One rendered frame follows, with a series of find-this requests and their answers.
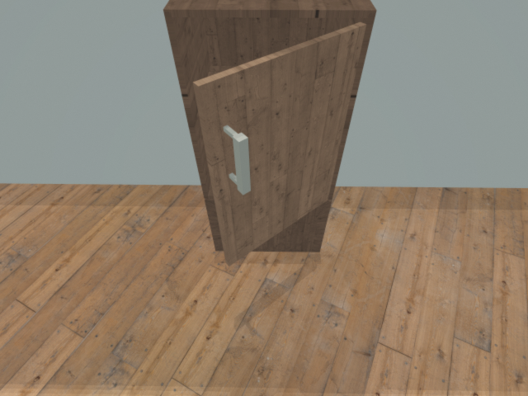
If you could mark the cupboard door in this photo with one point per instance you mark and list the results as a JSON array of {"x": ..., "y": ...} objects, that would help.
[{"x": 292, "y": 106}]

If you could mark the handle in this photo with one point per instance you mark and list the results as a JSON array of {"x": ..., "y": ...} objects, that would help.
[{"x": 241, "y": 157}]

